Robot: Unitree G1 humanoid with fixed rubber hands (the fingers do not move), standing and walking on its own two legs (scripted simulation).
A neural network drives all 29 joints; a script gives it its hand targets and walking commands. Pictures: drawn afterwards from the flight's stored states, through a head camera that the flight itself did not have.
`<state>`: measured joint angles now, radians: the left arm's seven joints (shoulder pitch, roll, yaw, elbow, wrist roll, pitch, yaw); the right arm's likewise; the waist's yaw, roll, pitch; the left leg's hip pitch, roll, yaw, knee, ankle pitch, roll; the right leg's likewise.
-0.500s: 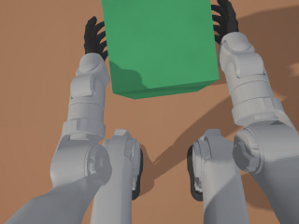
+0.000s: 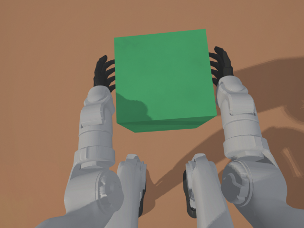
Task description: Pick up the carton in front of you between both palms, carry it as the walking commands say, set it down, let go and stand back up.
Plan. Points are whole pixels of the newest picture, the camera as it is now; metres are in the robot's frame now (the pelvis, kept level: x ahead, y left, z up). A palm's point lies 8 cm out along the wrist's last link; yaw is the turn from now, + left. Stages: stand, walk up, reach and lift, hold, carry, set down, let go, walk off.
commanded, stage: reach and lift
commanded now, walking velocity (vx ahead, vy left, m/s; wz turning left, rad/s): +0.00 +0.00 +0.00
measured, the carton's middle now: (162, 91) +0.48 +0.00 -0.12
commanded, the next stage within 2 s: none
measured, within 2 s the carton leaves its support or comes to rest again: neither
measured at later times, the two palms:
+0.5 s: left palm (70, 74) +0.43 +0.15 +0.12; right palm (263, 64) +0.43 -0.15 +0.11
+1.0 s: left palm out of the picture +0.39 +0.15 +0.26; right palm out of the picture +0.39 -0.15 +0.26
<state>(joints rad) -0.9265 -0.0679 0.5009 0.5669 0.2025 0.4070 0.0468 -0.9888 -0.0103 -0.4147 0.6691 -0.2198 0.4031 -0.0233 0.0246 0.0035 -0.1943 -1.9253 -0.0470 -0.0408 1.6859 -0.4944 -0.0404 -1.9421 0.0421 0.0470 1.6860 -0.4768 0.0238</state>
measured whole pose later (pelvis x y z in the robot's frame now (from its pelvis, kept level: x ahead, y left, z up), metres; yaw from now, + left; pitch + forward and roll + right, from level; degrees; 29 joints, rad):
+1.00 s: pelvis +0.09 +0.00 +0.25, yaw -1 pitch +4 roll +0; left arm -0.29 -0.16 0.29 0.39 0.24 0.52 0.00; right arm -0.29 0.16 -0.28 0.39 -0.24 0.52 -0.02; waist 0.01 0.00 -0.08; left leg -0.37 -0.01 -0.05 0.58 -0.27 -0.01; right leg -0.38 0.02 0.06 0.58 -0.26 0.01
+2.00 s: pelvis +0.09 +0.00 +0.26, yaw -1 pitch -6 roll +0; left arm -0.27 -0.15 0.23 0.27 0.28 0.68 -0.02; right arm -0.26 0.15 -0.23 0.27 -0.28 0.68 0.01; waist 0.00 0.00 0.03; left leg -0.07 -0.01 -0.06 0.37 -0.20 -0.01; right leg -0.08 0.01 0.06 0.37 -0.19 0.01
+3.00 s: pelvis +0.12 +0.02 +0.25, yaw +0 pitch +2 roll +0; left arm -0.21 -0.14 0.17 -0.03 0.20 0.88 0.01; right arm -0.23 0.15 -0.16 0.01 -0.19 0.87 -0.03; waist 0.00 -0.02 -0.15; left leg -0.24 0.00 0.03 0.50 -0.29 0.01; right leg -0.29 -0.03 0.01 0.62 -0.39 0.01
